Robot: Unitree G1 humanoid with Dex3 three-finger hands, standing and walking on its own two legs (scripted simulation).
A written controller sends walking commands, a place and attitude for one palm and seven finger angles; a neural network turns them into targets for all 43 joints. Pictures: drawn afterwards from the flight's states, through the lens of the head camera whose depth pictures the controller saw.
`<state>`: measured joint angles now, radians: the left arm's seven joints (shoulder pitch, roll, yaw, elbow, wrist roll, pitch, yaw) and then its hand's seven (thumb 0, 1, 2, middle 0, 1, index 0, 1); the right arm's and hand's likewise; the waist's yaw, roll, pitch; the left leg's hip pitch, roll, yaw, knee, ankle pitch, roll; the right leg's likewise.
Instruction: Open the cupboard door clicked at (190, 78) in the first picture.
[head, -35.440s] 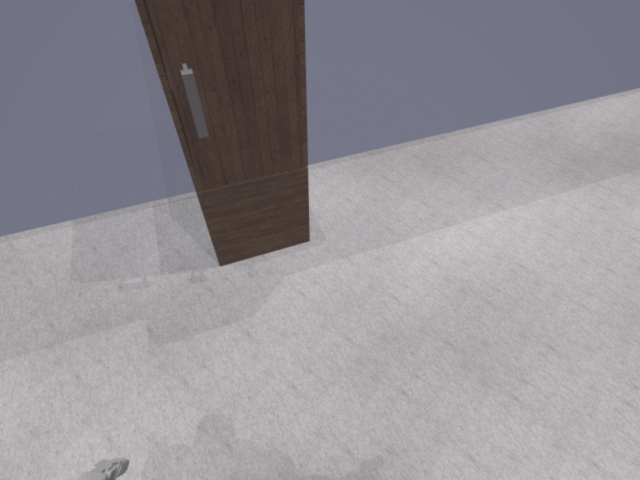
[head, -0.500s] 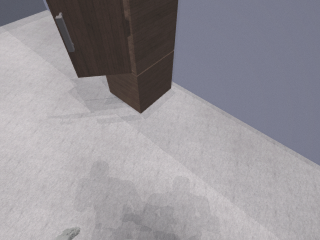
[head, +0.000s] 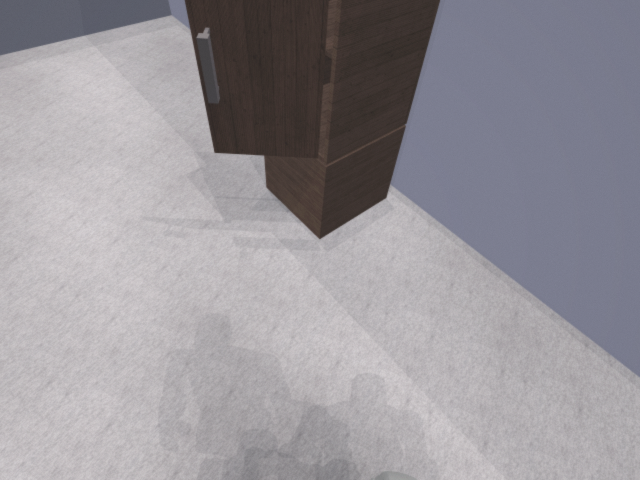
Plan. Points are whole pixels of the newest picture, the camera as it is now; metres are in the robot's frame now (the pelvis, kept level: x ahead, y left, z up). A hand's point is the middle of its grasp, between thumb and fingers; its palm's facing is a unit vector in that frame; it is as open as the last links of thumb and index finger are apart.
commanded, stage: take the last steps up to it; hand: left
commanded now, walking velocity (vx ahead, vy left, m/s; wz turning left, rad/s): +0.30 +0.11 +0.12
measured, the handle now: (210, 66) +1.03 +0.35 -0.04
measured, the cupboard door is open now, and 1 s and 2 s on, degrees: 49 49 49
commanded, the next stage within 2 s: come to a stop and stand still in 1.20 s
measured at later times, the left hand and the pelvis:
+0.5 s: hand out of the picture +0.08 +0.20 -0.18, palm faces +0.19 -0.97 -0.14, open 7.3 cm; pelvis +0.14 +0.04 -0.01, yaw +4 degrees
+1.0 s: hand (204, 298) +0.42 +0.23 -0.16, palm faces +0.06 -0.98 -0.21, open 7.4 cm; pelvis +0.31 +0.05 -0.01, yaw +3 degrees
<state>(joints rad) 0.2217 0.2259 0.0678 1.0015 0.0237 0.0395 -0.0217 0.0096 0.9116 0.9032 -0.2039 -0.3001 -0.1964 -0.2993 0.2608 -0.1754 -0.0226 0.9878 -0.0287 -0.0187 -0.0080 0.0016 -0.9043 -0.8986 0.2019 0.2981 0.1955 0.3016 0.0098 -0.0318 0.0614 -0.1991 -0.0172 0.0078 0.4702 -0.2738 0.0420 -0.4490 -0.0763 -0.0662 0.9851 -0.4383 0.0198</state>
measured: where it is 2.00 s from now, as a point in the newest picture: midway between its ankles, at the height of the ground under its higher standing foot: (291, 387)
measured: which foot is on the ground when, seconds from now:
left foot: down 0.00-0.16, up 0.18-0.48, down 0.50-0.90, up 0.92-1.00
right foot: up 0.00-0.14, down 0.16-0.50, up 0.52-0.88, down 0.90-1.00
